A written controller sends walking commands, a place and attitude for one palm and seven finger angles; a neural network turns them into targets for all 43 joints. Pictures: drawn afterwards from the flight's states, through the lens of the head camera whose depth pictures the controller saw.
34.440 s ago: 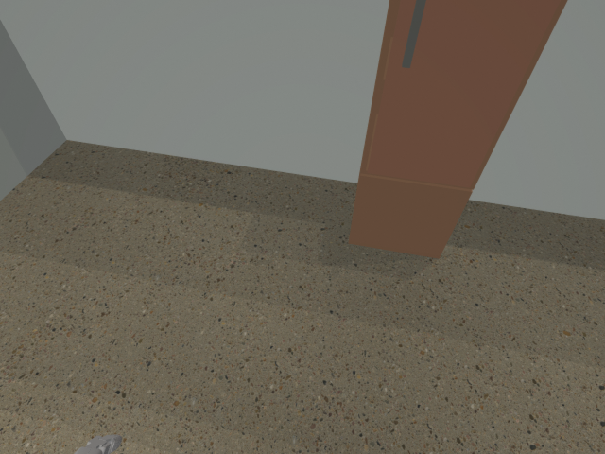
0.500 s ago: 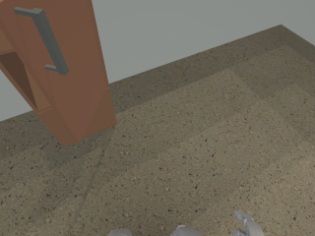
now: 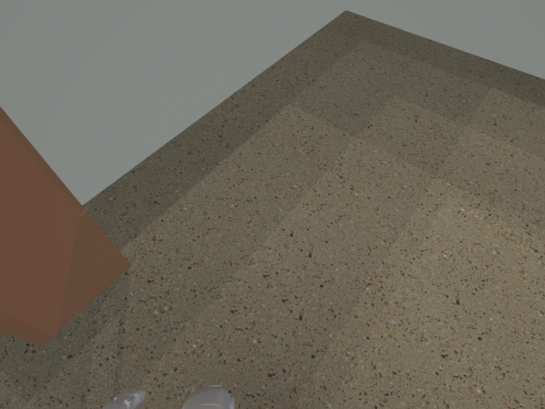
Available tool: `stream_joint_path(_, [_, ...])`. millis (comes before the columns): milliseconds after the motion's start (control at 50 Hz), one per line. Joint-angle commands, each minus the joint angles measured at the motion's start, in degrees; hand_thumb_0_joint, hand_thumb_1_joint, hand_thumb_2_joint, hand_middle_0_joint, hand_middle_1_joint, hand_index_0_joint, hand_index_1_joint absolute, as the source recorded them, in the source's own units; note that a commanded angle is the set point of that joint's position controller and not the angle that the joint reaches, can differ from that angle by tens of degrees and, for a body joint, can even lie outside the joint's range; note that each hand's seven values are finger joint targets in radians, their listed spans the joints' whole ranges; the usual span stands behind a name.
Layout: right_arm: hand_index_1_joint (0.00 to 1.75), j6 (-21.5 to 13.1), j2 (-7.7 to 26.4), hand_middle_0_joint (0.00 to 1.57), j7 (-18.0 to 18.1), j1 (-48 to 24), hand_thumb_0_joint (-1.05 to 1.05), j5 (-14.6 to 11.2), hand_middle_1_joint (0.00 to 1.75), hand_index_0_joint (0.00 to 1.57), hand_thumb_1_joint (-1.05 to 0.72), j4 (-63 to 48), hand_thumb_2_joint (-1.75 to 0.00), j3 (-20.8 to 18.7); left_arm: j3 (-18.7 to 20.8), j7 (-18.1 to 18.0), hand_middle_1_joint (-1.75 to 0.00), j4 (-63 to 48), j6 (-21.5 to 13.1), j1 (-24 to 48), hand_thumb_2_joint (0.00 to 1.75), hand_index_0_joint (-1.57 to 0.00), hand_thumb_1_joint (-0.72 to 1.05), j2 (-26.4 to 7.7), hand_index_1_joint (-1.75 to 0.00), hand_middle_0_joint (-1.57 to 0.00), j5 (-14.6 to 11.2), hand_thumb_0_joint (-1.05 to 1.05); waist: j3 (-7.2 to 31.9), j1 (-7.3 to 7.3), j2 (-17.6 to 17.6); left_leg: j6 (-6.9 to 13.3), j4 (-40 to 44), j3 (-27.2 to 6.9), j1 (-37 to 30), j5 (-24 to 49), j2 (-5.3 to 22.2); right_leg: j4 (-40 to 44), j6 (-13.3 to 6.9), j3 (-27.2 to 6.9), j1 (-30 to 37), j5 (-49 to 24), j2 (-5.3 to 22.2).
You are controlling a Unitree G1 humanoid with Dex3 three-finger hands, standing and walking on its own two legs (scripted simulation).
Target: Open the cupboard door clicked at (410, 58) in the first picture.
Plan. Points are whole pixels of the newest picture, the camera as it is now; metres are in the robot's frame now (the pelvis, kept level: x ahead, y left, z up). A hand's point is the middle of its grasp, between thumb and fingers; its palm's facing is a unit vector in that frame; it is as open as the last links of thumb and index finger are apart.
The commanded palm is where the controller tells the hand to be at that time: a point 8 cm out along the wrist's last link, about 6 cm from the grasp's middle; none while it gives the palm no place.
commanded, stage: walk to a spot facing it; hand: left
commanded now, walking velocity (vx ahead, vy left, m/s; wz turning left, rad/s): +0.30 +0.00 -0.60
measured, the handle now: out of the picture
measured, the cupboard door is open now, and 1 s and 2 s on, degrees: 47 47 47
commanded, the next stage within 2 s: turn to face it in 1.54 s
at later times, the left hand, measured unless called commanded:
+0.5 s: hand (243, 272) +0.37 +0.07 -0.16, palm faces -0.42 -0.89 -0.18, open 7.4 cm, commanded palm none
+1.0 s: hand (248, 253) +0.43 +0.07 -0.19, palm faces -0.37 -0.91 -0.17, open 7.3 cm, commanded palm none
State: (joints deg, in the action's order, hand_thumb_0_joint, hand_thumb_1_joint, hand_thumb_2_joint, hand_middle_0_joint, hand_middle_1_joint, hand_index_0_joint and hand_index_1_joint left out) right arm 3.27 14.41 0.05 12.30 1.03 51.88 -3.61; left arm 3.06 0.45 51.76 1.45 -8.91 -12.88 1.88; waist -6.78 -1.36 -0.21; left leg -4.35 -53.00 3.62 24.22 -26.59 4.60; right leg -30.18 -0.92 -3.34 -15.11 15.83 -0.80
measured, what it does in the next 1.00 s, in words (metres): walks ahead, turning right: left foot, then right foot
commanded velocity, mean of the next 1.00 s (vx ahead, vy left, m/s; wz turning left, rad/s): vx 0.35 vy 0.00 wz -0.35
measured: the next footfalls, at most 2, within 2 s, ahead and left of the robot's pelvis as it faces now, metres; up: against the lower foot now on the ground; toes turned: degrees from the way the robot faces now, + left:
left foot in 0.10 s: +0.08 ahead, +0.14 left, +0.00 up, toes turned +1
right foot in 0.52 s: +0.24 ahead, -0.18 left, +0.00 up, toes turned -26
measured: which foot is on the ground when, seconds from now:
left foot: up 0.00-0.08, down 0.10-0.50, up 0.52-0.92, down 0.94-1.00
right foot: down 0.00-0.10, up 0.12-0.50, down 0.52-0.96, up 0.98-1.00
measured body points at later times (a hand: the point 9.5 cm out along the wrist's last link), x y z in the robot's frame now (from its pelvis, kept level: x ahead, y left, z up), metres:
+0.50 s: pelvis +0.15 -0.03 -0.01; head +0.20 -0.05 +0.43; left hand +0.39 +0.12 -0.14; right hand -0.04 -0.20 -0.15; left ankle +0.05 +0.13 -0.73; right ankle +0.21 -0.16 -0.73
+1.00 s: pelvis +0.38 -0.11 -0.01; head +0.42 -0.11 +0.44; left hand +0.45 +0.12 -0.17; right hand +0.40 -0.38 -0.13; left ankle +0.47 -0.04 -0.74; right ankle +0.22 -0.16 -0.70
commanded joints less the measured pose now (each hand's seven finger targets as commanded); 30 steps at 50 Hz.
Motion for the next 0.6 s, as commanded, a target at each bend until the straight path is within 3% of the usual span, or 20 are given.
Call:
stream_joint_path(0, [0.30,-3.7,3.3,0.20,-0.1,0.5,0.00,-0.2,0.30,0.20,-0.90,-4.7,-0.90,-0.8,3.9,0.1,-0.30,-2.9,-1.6,-0.4,0.90,-0.20,0.90,-12.7,-0.30,-0.20,-0.3,0.00,5.4,1.41,-9.4,0.6,13.5,1.4,-4.3,2.5,-2.6,13.4,-9.7,-16.6,0.5,11.9,11.1])
stream_joint_path(40, [0.30,-4.8,4.1,0.20,0.6,8.0,0.00,-0.1,0.30,0.20,-0.90,-2.2,-0.90,-1.0,3.6,0.5,-0.30,-3.6,-1.7,2.4,0.90,-0.20,0.90,-10.4,-0.30,-0.20,-0.6,0.00,6.6,-2.86,-4.8,1.3,26.4,1.6,-20.8,7.5,-2.5,7.1,-6.2,-13.8,-10.3,15.5,6.9])
stream_joint_path(60, [0.30,-5.5,9.3,0.20,1.4,14.1,0.00,0.7,0.30,0.20,-0.90,-0.4,-0.90,-1.9,2.7,0.9,-0.30,-5.0,-1.5,2.9,0.90,-0.20,0.90,-5.7,-0.30,-0.20,-0.9,0.00,7.6,-5.60,9.9,4.5,35.3,-11.8,-29.7,-4.7,8.3,-6.4,-2.9,-7.3,-20.8,17.8,0.2])
stream_joint_path(80, [0.30,-5.8,14.1,0.20,2.0,19.8,0.00,1.8,0.30,0.20,-0.90,0.2,-0.90,-2.7,2.0,1.4,-0.30,-7.8,-1.7,6.0,0.90,-0.20,0.90,-3.2,-0.30,-0.20,-1.2,0.00,7.0,-7.70,21.6,11.4,43.2,-32.4,-31.4,-13.6,24.5,-24.7,0.4,3.5,-30.4,21.8,-3.9])
stream_joint_path(100, [0.30,-6.1,13.6,0.20,1.9,18.7,0.00,1.6,0.30,0.20,-0.90,-0.2,-0.90,-2.3,2.4,2.1,-0.30,-8.7,-2.4,10.1,0.90,-0.20,0.90,-4.9,-0.30,-0.20,-0.3,0.00,3.5,-7.14,11.1,15.2,44.8,-35.5,-25.8,-11.0,27.5,-33.3,-0.3,-0.6,-32.1,16.8,2.3])
stream_joint_path(120, [0.30,-6.3,10.6,0.20,1.5,15.5,0.00,1.6,0.30,0.20,-0.90,-1.1,-0.90,-1.6,2.7,2.5,-0.30,-7.6,-2.7,10.4,0.90,-0.20,0.90,-4.6,-0.30,-0.20,0.2,0.00,0.8,-4.72,5.0,13.6,44.2,-29.0,-20.6,-6.6,23.6,-38.2,0.0,0.2,-30.9,10.8,4.0])
stream_joint_path(140, [0.30,-6.7,8.5,0.20,1.4,11.8,0.00,1.4,0.30,0.20,-0.90,-1.9,-0.90,-0.8,2.5,3.0,-0.30,-6.3,-2.7,8.4,0.90,-0.20,0.90,-4.1,-0.30,-0.20,0.2,0.00,0.6,-2.43,6.3,11.6,43.2,-21.5,-19.6,0.4,20.9,-39.4,0.6,1.1,-30.2,6.4,5.7])
stream_joint_path(180, [0.30,-7.3,5.2,0.20,1.7,12.5,0.00,1.0,0.30,0.20,-0.90,-0.7,-0.90,0.2,1.8,3.7,-0.30,-5.1,-2.0,7.2,0.90,-0.20,0.90,-1.7,-0.30,-0.20,0.1,0.00,1.8,-1.52,8.5,8.5,40.4,-7.8,-23.3,18.9,15.4,-38.6,1.7,3.3,-29.7,0.8,5.9])
stream_joint_path(220, [0.30,-7.7,4.6,0.20,1.9,15.3,0.00,0.8,0.30,0.20,-0.90,0.9,-0.90,0.6,1.2,3.8,-0.30,-4.7,-1.7,7.1,0.90,-0.20,0.90,-0.4,-0.30,-0.20,-0.2,0.00,4.6,-1.63,9.8,8.0,37.8,-0.4,-26.6,31.1,14.1,-35.7,1.7,4.9,-28.9,-0.7,5.7])
stream_joint_path(340, [0.30,-7.1,4.4,0.20,1.5,18.2,0.00,1.4,0.30,0.20,-0.90,3.2,-0.90,0.4,0.7,3.8,-0.30,-6.0,-1.6,13.9,0.90,-0.20,0.90,0.4,-0.30,-0.20,-0.2,0.00,0.9,-3.03,9.1,8.5,39.5,6.4,-23.9,28.0,15.2,-17.1,0.5,9.4,-22.4,-2.8,5.1])
stream_joint_path(360, [0.30,-7.0,4.6,0.20,1.5,18.0,0.00,1.5,0.30,0.20,-0.90,3.4,-0.90,0.4,0.8,3.8,-0.30,-5.8,-1.5,14.4,0.90,-0.20,0.90,0.4,-0.30,-0.20,-0.3,0.00,0.7,-2.88,10.3,8.5,39.3,7.3,-23.4,29.2,15.5,-14.6,0.0,9.7,-20.5,-3.2,4.8])
stream_joint_path(400, [0.30,-6.8,5.2,0.20,1.4,18.6,0.00,1.5,0.30,0.20,-0.90,4.2,-0.90,0.4,0.9,3.6,-0.30,-5.3,-1.8,13.5,0.90,-0.20,0.90,-0.6,-0.30,-0.20,-0.3,0.00,1.1,-2.08,8.2,8.4,35.7,9.0,-23.2,39.9,16.2,-10.8,-1.5,12.0,-14.0,-0.5,2.4])
stream_joint_path(420, [0.30,-6.6,6.0,0.20,1.4,18.0,0.00,1.4,0.30,0.20,-0.90,4.4,-0.90,0.3,1.0,3.3,-0.30,-4.4,-2.1,10.4,0.90,-0.20,0.90,-1.2,-0.30,-0.20,-0.3,0.00,3.2,-0.51,8.4,8.0,31.1,10.0,-23.8,47.9,16.1,-8.9,-2.6,13.2,-8.7,1.5,0.7])
stream_joint_path(440, [0.30,-6.4,6.6,0.20,1.2,16.4,0.00,1.1,0.30,0.20,-0.90,4.2,-0.90,0.2,1.5,2.9,-0.30,-2.7,-2.6,4.1,0.90,-0.20,0.90,-2.3,-0.30,-0.20,-0.3,0.00,6.2,2.71,7.6,7.0,23.5,11.3,-22.4,54.3,15.0,-5.9,-3.8,14.6,-0.3,0.8,-1.4])
stream_joint_path(460, [0.30,-6.5,6.8,0.20,1.0,13.1,0.00,0.4,0.30,0.20,-0.90,3.4,-0.90,0.3,2.6,2.5,-0.30,0.7,-3.2,-6.5,0.90,-0.20,0.90,-5.0,-0.30,-0.20,-0.2,0.00,11.0,8.19,5.6,5.0,11.3,13.0,-14.3,53.0,12.7,-2.5,-5.3,12.9,16.5,-2.7,-1.2])
stream_joint_path(480, [0.30,-6.7,3.3,0.20,0.3,12.5,0.00,-1.0,0.30,0.20,-0.90,1.5,-0.90,1.0,4.7,1.5,-0.30,3.1,-3.8,-16.1,0.90,-0.20,0.90,-12.4,-0.30,-0.20,0.0,0.00,17.8,12.04,-7.2,2.4,-7.7,14.1,3.7,26.2,6.5,2.5,-10.2,-6.3,34.3,3.9,13.3])
stream_joint_path(500, [0.30,-6.6,1.4,0.20,0.6,8.7,0.00,-1.5,0.30,0.20,-0.90,-0.9,-0.90,0.8,5.4,0.8,-0.30,4.2,-3.6,-18.8,0.90,-0.20,0.90,-16.6,-0.30,-0.20,-1.5,0.00,18.6,11.44,-13.5,0.9,-25.7,7.3,16.3,-9.6,-0.3,12.8,-15.3,-30.7,35.2,-1.6,26.5])
stream_joint_path(520, [0.30,-6.2,2.6,0.20,0.5,6.0,0.00,-1.0,0.30,0.20,-0.90,-1.1,-0.90,0.2,5.0,0.2,-0.30,3.0,-3.1,-13.9,0.90,-0.20,0.90,-16.8,-0.30,-0.20,-2.0,0.00,11.8,9.34,-7.4,1.9,-29.2,-0.8,18.6,-5.3,3.3,16.3,-15.7,-28.3,23.7,8.7,26.9])
stream_joint_path(540, [0.30,-5.9,2.3,0.20,0.6,4.9,0.00,-0.6,0.30,0.20,-0.90,-0.7,-0.90,-0.3,4.0,-0.1,-0.30,1.4,-2.9,-7.7,0.90,-0.20,0.90,-12.6,-0.30,-0.20,-1.8,0.00,7.9,6.05,-7.5,2.0,-27.8,-2.4,17.0,0.9,5.0,17.9,-13.0,-24.6,14.8,13.9,23.7])
stream_joint_path(580, [0.30,-4.6,1.1,0.20,0.4,7.0,0.00,0.4,0.30,0.20,-0.90,1.9,-0.90,-0.2,2.0,-0.5,-0.30,-0.4,-3.6,-0.8,0.90,-0.20,0.90,-7.0,-0.30,-0.20,-1.0,0.00,3.9,0.98,-6.5,1.3,-18.1,-2.5,9.3,7.1,6.6,19.9,-9.4,-11.3,1.6,8.4,17.7])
